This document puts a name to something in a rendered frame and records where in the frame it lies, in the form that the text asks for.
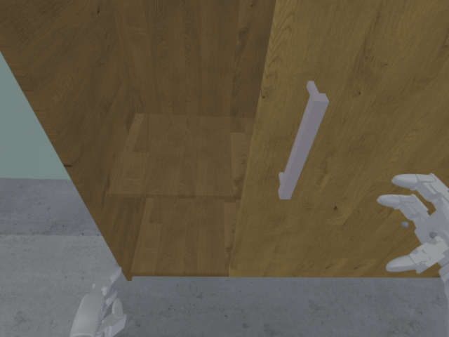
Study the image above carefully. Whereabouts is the wardrobe door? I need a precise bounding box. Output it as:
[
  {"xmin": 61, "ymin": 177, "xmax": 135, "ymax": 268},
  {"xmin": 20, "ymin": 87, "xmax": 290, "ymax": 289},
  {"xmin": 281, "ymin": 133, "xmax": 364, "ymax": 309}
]
[{"xmin": 229, "ymin": 0, "xmax": 449, "ymax": 278}]

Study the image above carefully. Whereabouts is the robot right hand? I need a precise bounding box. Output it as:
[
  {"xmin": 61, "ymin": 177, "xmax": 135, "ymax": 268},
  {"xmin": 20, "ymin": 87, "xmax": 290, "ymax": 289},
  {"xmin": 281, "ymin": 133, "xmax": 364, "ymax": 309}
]
[{"xmin": 377, "ymin": 173, "xmax": 449, "ymax": 274}]

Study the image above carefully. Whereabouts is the handle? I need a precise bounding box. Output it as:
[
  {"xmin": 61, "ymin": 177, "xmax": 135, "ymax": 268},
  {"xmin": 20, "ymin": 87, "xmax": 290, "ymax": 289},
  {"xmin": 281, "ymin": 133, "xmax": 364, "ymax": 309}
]
[{"xmin": 278, "ymin": 81, "xmax": 329, "ymax": 199}]

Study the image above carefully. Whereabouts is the robot left hand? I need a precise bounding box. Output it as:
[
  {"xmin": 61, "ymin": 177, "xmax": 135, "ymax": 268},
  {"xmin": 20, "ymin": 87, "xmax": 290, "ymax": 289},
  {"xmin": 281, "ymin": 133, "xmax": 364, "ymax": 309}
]
[{"xmin": 69, "ymin": 266, "xmax": 127, "ymax": 337}]

